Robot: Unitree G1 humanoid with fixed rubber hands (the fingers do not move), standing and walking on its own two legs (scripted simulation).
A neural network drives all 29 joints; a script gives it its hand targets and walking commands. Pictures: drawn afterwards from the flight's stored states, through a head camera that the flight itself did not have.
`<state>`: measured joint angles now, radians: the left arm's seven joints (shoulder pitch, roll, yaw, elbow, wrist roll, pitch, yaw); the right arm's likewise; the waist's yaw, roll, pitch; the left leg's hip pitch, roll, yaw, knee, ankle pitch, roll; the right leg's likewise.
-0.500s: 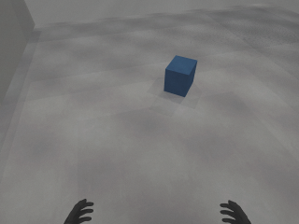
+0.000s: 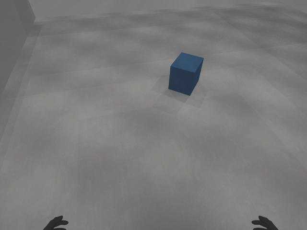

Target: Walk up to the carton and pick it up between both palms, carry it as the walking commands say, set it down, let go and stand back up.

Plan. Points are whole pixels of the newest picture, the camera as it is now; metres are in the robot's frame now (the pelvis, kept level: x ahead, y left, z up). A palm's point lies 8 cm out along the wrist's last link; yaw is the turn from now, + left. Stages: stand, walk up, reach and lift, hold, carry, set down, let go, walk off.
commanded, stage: stand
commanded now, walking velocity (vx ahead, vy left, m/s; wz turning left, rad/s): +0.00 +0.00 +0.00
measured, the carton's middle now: (185, 73) +1.65 -0.31 -0.61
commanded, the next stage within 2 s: walk up in 0.68 s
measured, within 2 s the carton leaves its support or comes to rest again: neither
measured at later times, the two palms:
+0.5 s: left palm out of the picture +0.11 +0.31 -0.08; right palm out of the picture +0.09 -0.30 -0.08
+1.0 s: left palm out of the picture +0.10 +0.33 -0.07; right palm out of the picture +0.11 -0.32 -0.06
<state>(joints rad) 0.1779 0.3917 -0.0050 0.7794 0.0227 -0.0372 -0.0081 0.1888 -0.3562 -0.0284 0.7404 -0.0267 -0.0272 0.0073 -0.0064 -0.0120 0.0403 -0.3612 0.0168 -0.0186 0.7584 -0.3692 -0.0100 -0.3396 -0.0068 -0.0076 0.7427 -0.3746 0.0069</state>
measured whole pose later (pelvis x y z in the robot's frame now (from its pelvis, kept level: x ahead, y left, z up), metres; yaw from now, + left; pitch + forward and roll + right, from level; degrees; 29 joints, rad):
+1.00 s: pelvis +0.01 +0.01 +0.02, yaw -3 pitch -2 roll +0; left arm 0.21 0.45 0.02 0.97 0.03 -0.04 -0.07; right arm 0.15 -0.41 -0.07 0.94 -0.03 -0.06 0.05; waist 0.01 0.00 0.00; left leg -0.23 0.02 0.03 0.57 -0.41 0.05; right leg -0.24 0.01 0.06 0.57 -0.42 -0.04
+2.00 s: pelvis +0.38 -0.15 +0.00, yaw -17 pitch -2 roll +0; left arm 0.13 0.47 0.06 0.77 0.02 -0.10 -0.06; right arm 0.38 -0.44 -0.07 0.82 -0.01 -0.06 0.04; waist -0.05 0.00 0.09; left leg -0.21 0.07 0.01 1.00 -0.45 0.04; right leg -0.41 0.00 -0.08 0.64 -0.18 -0.07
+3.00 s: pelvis +0.77 -0.21 +0.01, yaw -13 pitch -2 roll -1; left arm 0.35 0.53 0.07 0.79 0.02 -0.12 -0.03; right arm 0.27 -0.45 -0.08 0.79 -0.01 -0.05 0.09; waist 0.05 0.06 0.06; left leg -0.48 0.08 0.02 0.79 -0.38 0.02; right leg -0.27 -0.06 -0.10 0.61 -0.29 -0.01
